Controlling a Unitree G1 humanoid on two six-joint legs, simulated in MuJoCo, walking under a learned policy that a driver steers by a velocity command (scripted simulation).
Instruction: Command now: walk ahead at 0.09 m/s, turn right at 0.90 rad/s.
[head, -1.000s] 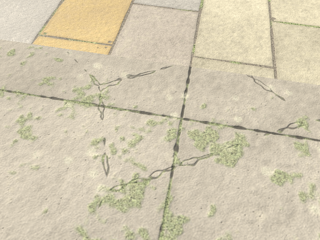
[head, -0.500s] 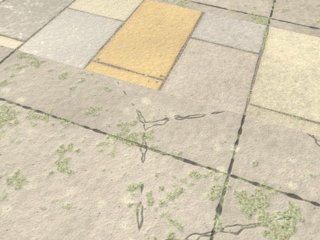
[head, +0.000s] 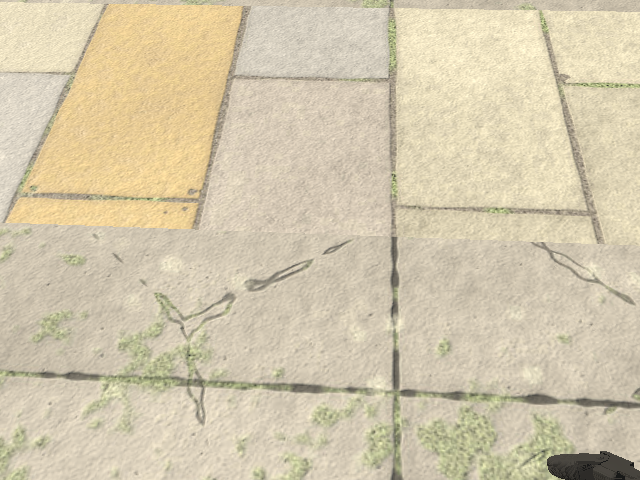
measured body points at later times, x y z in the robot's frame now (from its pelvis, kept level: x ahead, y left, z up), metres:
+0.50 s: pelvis +0.09 +0.04 +0.01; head +0.09 +0.05 +0.46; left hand +0.27 +0.27 -0.12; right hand +0.08 -0.24 -0.11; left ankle +0.16 +0.13 -0.74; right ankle +0.01 -0.05 -0.71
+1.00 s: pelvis +0.32 +0.01 -0.03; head +0.35 +0.00 +0.42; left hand +0.28 +0.30 -0.16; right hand +0.51 -0.27 -0.10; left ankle +0.47 +0.07 -0.74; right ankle +0.02 -0.03 -0.73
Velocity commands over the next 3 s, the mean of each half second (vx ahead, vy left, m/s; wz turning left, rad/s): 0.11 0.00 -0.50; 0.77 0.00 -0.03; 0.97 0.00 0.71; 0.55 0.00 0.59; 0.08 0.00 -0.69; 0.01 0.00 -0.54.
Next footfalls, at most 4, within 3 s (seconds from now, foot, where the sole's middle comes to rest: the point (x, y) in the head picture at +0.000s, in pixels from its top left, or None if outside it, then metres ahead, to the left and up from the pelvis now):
0.12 left None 0.19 0.12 -0.77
0.54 right None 0.06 -0.04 -0.77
0.98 left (332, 432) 0.51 0.06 -0.77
1.42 right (442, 276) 0.91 -0.18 -0.77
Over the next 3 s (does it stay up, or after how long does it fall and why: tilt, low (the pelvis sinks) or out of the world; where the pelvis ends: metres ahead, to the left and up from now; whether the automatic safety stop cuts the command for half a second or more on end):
stays up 1.18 0.02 0.01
